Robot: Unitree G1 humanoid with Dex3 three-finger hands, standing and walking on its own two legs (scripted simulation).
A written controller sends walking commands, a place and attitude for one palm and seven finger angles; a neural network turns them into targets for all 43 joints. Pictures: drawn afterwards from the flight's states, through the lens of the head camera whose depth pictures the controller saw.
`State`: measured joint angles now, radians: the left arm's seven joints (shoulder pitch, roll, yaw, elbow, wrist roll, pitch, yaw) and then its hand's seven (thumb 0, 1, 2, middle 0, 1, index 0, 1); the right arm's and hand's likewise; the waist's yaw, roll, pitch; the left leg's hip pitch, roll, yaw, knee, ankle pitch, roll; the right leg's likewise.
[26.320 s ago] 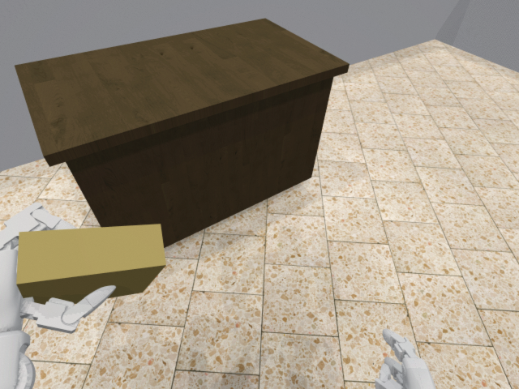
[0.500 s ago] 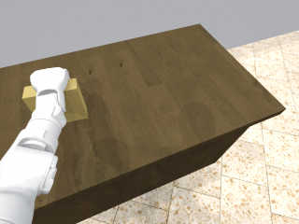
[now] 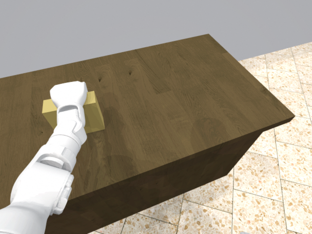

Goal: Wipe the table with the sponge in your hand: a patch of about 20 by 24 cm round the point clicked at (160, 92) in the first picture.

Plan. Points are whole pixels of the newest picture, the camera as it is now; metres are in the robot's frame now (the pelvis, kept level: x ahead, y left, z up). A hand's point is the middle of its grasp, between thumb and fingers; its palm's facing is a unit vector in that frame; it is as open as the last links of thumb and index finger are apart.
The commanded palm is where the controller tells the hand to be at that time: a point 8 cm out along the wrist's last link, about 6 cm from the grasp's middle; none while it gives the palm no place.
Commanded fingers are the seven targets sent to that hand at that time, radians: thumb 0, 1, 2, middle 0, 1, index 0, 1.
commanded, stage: wipe back along the middle lane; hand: left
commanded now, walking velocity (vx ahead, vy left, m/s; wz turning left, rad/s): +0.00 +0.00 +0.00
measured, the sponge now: (79, 120) +0.44 +0.25 +0.00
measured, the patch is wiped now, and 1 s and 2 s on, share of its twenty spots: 0.45 0.80 1.00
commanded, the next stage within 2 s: slide across to the third lane in 1.28 s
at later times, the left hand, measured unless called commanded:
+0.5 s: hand (80, 117) +0.41 +0.23 +0.05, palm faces +0.00 +0.01 -1.00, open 9.1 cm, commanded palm +0.36 +0.20 +0.08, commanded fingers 0.00 0.10 1.30 -1.20 -1.60 -1.20 -1.60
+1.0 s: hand (82, 132) +0.36 +0.21 +0.05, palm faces +0.03 -0.02 -1.00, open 9.1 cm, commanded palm +0.31 +0.19 +0.08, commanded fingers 0.00 0.10 1.30 -1.20 -1.60 -1.20 -1.60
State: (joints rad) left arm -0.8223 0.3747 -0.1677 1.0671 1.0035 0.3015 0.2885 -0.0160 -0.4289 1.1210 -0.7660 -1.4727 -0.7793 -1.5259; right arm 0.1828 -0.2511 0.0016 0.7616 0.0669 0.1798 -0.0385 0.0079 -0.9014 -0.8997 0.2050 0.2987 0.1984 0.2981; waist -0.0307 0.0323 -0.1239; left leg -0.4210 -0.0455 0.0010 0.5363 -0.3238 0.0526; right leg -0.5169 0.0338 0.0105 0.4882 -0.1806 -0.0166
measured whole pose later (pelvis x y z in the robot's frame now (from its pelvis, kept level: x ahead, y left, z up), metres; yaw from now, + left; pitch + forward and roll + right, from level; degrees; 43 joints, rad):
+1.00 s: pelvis +0.00 +0.00 +0.00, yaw +0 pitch +5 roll +0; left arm -0.41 0.25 -0.34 0.51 1.00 0.55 0.23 0.03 -0.41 1.10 -0.74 -1.50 -0.78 -1.53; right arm 0.03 -0.25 0.04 0.66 0.10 0.22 -0.02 0.01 -0.90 -0.90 0.20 0.30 0.20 0.30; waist 0.07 0.05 -0.12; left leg -0.24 -0.05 0.01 0.48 -0.32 0.05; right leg -0.37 0.03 0.03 0.49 -0.21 -0.02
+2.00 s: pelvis +0.00 -0.01 +0.00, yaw +1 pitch +4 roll +0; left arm -0.46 0.16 -0.47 0.52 0.97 0.57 0.19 0.00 -0.44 1.10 -0.78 -1.47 -0.83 -1.45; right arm 0.01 -0.24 0.02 0.70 0.09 0.21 0.01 0.01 -0.90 -0.90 0.20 0.30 0.20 0.30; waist 0.10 0.07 -0.11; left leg -0.23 -0.05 -0.01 0.49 -0.32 0.04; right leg -0.35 0.03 0.00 0.51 -0.22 -0.03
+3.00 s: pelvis -0.04 -0.04 +0.00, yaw -1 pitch +9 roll +2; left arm -0.85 0.20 -0.24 1.11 0.96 0.44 0.30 0.00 -0.56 1.20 -0.86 -1.39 -0.90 -1.39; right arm 0.13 -0.26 0.02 0.79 0.07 0.13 -0.08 0.01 -0.90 -0.90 0.20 0.30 0.20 0.30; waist -0.04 0.03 -0.12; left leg -0.43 -0.02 0.02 0.53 -0.27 0.01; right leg -0.55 0.06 0.02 0.52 -0.13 -0.06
